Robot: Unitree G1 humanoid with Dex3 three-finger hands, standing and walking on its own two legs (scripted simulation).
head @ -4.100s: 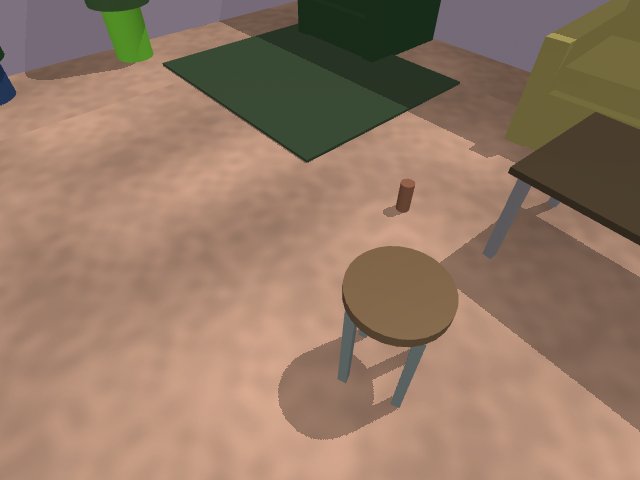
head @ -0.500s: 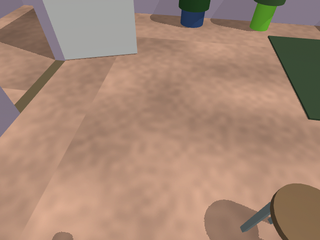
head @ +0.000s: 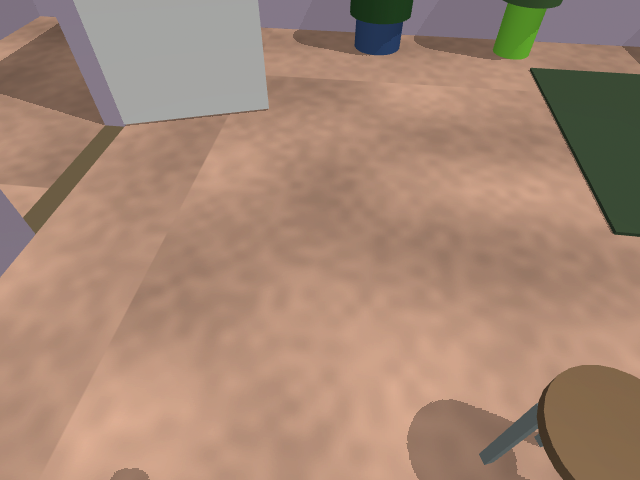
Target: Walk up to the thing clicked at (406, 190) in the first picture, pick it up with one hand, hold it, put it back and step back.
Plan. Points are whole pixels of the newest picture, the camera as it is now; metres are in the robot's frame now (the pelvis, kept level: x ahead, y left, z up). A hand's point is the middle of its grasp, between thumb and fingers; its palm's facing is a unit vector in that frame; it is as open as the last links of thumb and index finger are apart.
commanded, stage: stand
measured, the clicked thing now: out of the picture +0.72 -1.29 -0.71
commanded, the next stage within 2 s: walk up in 1.70 s
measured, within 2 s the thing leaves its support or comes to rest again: neither
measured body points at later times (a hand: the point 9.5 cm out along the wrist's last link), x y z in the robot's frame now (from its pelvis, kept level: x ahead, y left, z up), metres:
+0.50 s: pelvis +0.01 +0.00 +0.00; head +0.02 +0.00 +0.45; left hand +0.08 +0.30 -0.13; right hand +0.08 -0.30 -0.13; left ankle +0.00 +0.14 -0.75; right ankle -0.01 -0.12 -0.75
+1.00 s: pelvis +0.01 +0.00 +0.00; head +0.03 +0.00 +0.45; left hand +0.09 +0.30 -0.13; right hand +0.09 -0.30 -0.13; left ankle +0.00 +0.14 -0.75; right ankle -0.01 -0.12 -0.75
